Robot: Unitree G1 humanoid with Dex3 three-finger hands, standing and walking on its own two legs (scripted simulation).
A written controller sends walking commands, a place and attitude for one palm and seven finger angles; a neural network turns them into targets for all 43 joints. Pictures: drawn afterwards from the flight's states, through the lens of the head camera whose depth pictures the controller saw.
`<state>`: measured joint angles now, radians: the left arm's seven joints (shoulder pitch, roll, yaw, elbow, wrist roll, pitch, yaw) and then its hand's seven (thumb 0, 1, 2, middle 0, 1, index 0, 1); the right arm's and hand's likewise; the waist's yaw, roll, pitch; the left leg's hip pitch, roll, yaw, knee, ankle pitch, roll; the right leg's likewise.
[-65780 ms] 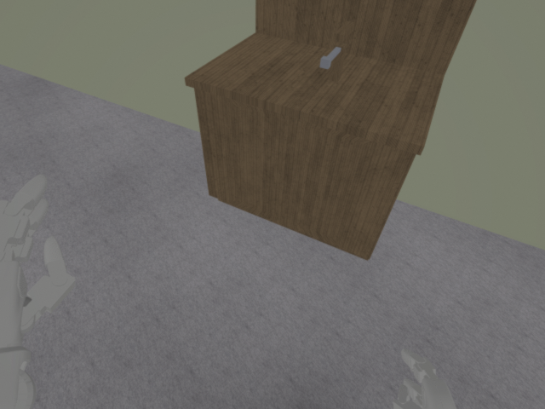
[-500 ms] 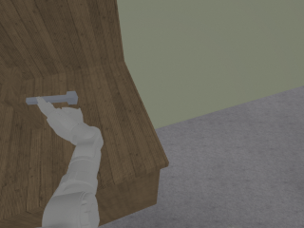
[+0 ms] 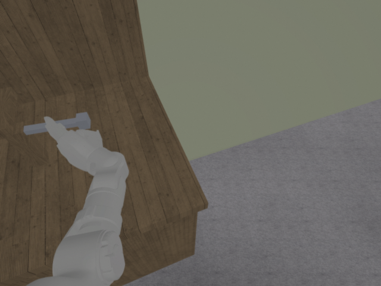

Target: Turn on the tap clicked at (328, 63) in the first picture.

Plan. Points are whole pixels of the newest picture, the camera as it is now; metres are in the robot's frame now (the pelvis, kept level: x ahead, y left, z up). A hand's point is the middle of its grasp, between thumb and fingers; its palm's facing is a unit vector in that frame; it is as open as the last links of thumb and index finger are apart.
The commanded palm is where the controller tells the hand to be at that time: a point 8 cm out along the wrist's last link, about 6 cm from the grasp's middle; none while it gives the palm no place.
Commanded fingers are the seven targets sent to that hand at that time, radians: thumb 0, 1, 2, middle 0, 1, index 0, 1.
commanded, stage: lift the hand up off the lever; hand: left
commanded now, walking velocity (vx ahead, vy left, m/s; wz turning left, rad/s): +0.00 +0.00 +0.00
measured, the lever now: (83, 121) +0.47 +0.25 +0.08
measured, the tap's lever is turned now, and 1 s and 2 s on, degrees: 82 82 82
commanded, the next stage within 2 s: none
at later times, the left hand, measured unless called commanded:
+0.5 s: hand (88, 132) +0.42 +0.22 +0.10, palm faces +0.83 -0.55 -0.09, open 7.8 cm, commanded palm +0.36 +0.23 +0.10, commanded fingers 0.00 0.90 0.90 -0.15 -0.15 -0.15 -0.15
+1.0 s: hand (81, 134) +0.39 +0.22 +0.12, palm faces +0.83 -0.55 -0.09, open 7.8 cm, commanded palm +0.34 +0.23 +0.12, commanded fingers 0.00 0.90 0.90 -0.15 -0.15 -0.15 -0.15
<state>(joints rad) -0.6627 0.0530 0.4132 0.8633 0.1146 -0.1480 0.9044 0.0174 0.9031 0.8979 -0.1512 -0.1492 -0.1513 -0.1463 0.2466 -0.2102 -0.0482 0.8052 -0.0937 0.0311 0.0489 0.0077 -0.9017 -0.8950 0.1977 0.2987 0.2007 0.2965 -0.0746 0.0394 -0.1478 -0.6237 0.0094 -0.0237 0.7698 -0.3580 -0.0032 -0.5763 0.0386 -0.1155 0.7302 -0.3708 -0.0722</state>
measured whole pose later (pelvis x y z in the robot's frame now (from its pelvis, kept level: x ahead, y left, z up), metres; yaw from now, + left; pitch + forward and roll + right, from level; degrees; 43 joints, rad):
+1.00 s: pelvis +0.00 +0.00 +0.02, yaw +1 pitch +5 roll -1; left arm -0.51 -0.01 0.29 0.57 0.06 0.06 0.88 0.02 0.90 0.90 -0.15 -0.15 -0.16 -0.15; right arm 0.15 -0.20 -0.04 0.80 -0.05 0.04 0.02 0.01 -0.90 -0.90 0.20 0.30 0.20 0.30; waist 0.00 0.04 -0.10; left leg -0.40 0.00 -0.03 0.62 -0.30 0.00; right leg -0.35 0.04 -0.11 0.57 -0.31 -0.06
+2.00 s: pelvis +0.01 +0.00 +0.03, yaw +0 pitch +2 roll +0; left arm -0.50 -0.02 0.23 0.40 0.02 0.23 0.85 0.02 0.90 0.90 -0.15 -0.15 -0.16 -0.15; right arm 0.09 -0.21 -0.03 0.81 -0.03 0.02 -0.01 0.01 -0.90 -0.90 0.20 0.30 0.20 0.30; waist 0.03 0.04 -0.06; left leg -0.28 0.00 -0.02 0.51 -0.26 0.00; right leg -0.23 0.04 -0.11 0.48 -0.28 -0.07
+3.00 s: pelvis +0.00 +0.01 +0.04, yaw -3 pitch -6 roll +0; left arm 0.17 0.29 0.16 -0.10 -0.08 -0.10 0.12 0.02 0.90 0.90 -0.19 -0.24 -0.19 -0.24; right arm 0.15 -0.22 0.00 0.65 0.02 -0.02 -0.04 0.01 -0.90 -0.90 0.20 0.30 0.20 0.30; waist 0.03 0.07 0.04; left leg -0.06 0.01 0.04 0.35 -0.20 0.01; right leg -0.03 0.05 -0.04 0.31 -0.19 -0.05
